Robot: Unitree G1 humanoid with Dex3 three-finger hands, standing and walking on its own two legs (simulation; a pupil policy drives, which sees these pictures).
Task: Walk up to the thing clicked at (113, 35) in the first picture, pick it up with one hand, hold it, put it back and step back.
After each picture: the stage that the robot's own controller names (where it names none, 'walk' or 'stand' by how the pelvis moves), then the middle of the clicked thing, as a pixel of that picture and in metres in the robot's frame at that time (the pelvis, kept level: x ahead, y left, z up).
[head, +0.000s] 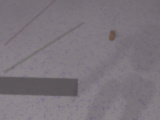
stand; (112, 35) +1.54 -0.38 -0.72
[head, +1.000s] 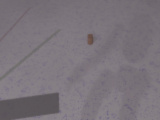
walk; (90, 39) +1.45 +0.00 -0.70
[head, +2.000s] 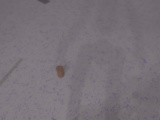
walk; (60, 71) +0.92 +0.26 -0.71
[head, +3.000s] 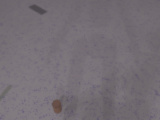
walk; (57, 106) +0.56 +0.20 -0.69
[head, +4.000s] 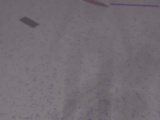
stand; out of the picture +0.34 +0.22 -0.70
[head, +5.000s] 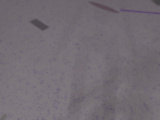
stand; out of the picture +0.32 +0.18 -0.71
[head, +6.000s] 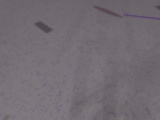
stand; out of the picture +0.32 +0.16 -0.72
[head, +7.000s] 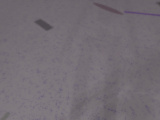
stand; out of the picture +0.33 +0.18 -0.73
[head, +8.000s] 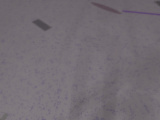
stand; out of the picture +0.32 +0.19 -0.73
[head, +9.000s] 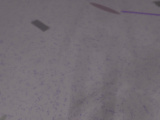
stand; out of the picture +0.31 +0.19 -0.73
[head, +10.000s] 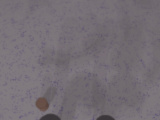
go down; (42, 104) +0.35 +0.20 -0.54
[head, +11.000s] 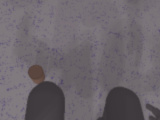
go down; (37, 74) +0.40 +0.22 -0.32
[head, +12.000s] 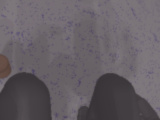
close in; (0, 67) +0.38 +0.25 -0.24
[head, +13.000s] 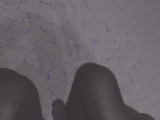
close; out of the picture +0.38 +0.27 -0.21
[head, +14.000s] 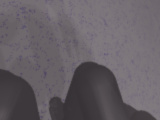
close; out of the picture +0.37 +0.28 -0.21
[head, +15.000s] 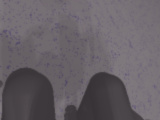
lift; out of the picture +0.30 +0.26 -0.18
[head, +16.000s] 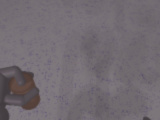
lift; (26, 92) +0.31 +0.18 +0.01
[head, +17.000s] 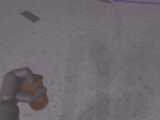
hold; (35, 93) +0.32 +0.16 +0.00
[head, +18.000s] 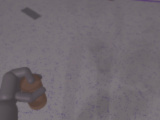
hold; (34, 92) +0.32 +0.17 -0.01
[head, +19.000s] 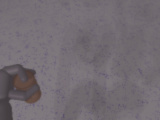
crouch; (28, 88) +0.34 +0.18 -0.05
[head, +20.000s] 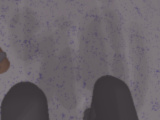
lower; out of the picture +0.42 +0.25 -0.12
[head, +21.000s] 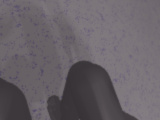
lower; out of the picture +0.39 +0.28 -0.22
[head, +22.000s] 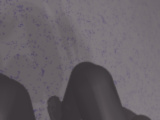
lower; out of the picture +0.39 +0.29 -0.22
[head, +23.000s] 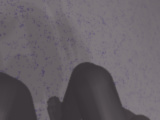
lower; out of the picture +0.38 +0.29 -0.22
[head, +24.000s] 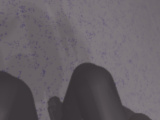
lower; out of the picture +0.38 +0.29 -0.22
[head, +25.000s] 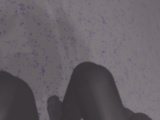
withdraw; out of the picture +0.36 +0.27 -0.22
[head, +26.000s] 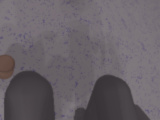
stand; (4, 67) +0.38 +0.25 -0.25
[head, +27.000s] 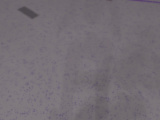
stand; out of the picture +0.33 +0.18 -0.64
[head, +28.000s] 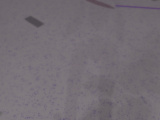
stand; out of the picture +0.34 +0.19 -0.66
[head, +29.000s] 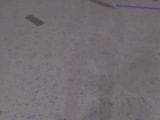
stand; out of the picture +0.33 +0.18 -0.67
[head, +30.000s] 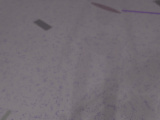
walk; out of the picture +0.35 +0.18 -0.72
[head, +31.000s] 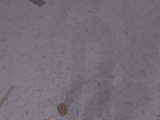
walk; (62, 110) +0.45 +0.17 -0.71
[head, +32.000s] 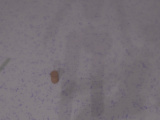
walk; (54, 77) +0.74 +0.19 -0.70
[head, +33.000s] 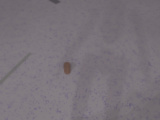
stand; (67, 68) +0.99 +0.18 -0.70
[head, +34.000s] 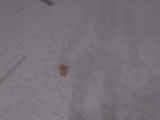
stand; (63, 70) +0.99 +0.18 -0.72
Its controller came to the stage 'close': yes
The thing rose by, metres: 0.71
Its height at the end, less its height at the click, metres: +0.00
